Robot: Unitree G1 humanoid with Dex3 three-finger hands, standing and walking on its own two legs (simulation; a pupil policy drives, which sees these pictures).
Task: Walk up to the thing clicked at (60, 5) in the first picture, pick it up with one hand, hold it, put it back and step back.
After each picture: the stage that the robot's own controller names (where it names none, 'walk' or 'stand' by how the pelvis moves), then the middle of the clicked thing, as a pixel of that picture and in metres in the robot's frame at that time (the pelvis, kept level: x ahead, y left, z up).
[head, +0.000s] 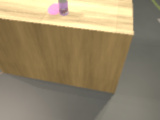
stand; (63, 5) +1.05 +0.14 -0.03
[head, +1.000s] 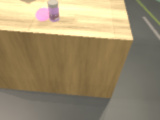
walk; (53, 11) +0.92 +0.18 -0.02
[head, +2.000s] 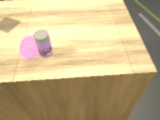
stand; (43, 44) +0.58 +0.19 +0.00
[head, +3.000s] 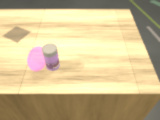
stand; (51, 57) +0.54 +0.17 -0.03
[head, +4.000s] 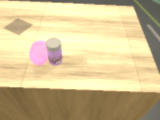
stand; (54, 52) +0.55 +0.15 -0.03
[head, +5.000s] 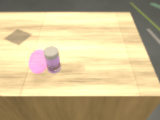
stand; (52, 60) +0.53 +0.16 -0.04
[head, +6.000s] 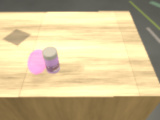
stand; (51, 60) +0.53 +0.16 -0.04
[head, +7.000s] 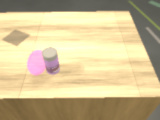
rise first; (51, 61) +0.52 +0.16 -0.04
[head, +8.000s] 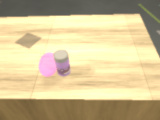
rise first; (62, 63) +0.52 +0.14 -0.03
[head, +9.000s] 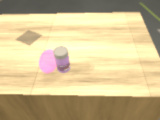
go down; (62, 59) +0.53 +0.15 -0.03
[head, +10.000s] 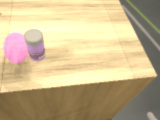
go down; (35, 45) +0.53 +0.14 +0.00
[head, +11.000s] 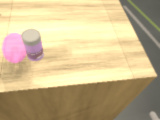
go down; (33, 45) +0.53 +0.15 +0.00
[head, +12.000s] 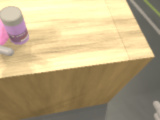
close in; (15, 26) +0.55 +0.16 +0.04
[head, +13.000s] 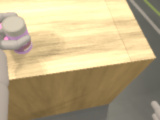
lift; (18, 36) +0.51 +0.15 +0.04
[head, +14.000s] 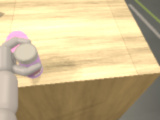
lift; (30, 61) +0.43 +0.16 +0.05
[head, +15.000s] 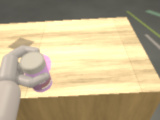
lift; (37, 72) +0.33 +0.15 +0.16
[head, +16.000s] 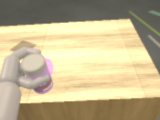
hold; (38, 74) +0.32 +0.15 +0.15
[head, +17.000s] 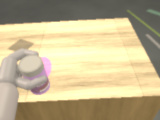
crouch; (35, 75) +0.33 +0.16 +0.14
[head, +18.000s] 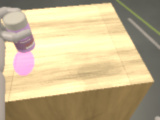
crouch; (20, 33) +0.47 +0.17 +0.17
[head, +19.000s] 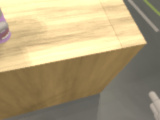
lower; out of the picture +0.54 +0.17 +0.06
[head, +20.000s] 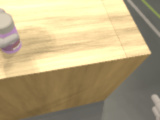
lower; (6, 34) +0.51 +0.17 +0.05
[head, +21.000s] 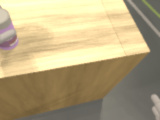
lower; (2, 30) +0.52 +0.17 +0.05
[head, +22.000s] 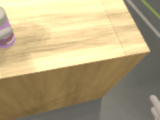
lower; out of the picture +0.53 +0.17 +0.05
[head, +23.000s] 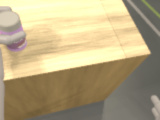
draw back; (12, 32) +0.52 +0.14 +0.05
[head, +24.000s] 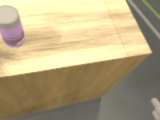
rise; (10, 28) +0.52 +0.14 +0.05
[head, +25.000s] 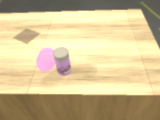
sink last; (62, 61) +0.50 +0.13 +0.00
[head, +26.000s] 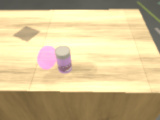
stand; (63, 59) +0.51 +0.13 -0.01
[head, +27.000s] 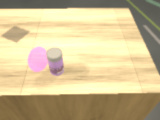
stand; (55, 62) +0.50 +0.14 -0.03
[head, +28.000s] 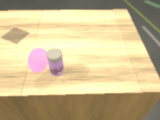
stand; (55, 62) +0.51 +0.14 -0.03
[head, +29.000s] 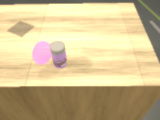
walk; (58, 55) +0.53 +0.13 -0.03
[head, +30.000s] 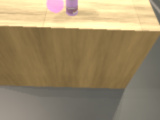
walk; (71, 3) +0.82 +0.08 -0.01
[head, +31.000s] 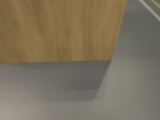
walk; out of the picture +1.19 +0.20 +0.00
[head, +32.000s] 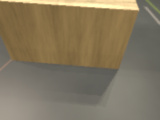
stand; out of the picture +1.25 +0.07 -0.03
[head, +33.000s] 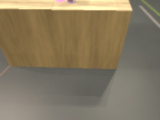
stand; out of the picture +1.25 +0.09 -0.04
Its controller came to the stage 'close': yes
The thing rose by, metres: 0.20
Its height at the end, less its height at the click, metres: +0.00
